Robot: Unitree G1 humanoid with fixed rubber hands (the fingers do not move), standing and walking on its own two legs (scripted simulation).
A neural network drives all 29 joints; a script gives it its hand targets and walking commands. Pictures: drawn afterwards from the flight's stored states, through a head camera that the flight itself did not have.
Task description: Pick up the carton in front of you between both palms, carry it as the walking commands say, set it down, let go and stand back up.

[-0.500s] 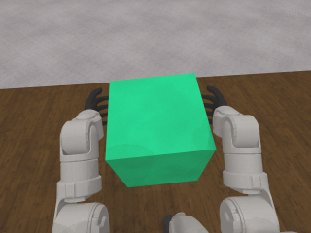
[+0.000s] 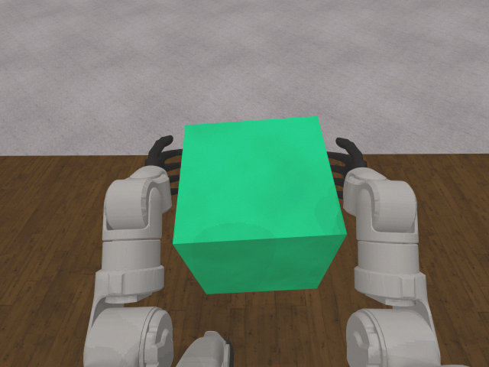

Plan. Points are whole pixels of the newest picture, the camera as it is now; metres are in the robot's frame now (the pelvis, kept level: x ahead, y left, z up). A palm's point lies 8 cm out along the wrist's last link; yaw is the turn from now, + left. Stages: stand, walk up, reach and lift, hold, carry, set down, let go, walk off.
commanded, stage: carry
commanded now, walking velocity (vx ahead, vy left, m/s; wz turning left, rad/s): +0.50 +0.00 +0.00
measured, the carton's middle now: (256, 213) +0.35 +0.02 +0.03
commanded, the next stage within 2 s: none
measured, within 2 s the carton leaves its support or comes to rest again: neither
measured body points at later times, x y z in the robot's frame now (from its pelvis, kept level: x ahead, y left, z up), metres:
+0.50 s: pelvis +0.30 +0.03 -0.04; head +0.34 +0.04 +0.41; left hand +0.68 +0.16 +0.06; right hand +0.66 -0.14 +0.06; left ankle +0.20 +0.07 -0.76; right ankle +0.43 -0.11 -0.72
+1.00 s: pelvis +0.60 +0.00 -0.08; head +0.64 -0.01 +0.37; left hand +0.96 +0.17 +0.03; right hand +0.98 -0.13 +0.02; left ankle +0.72 +0.16 -0.75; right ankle +0.52 -0.04 -0.80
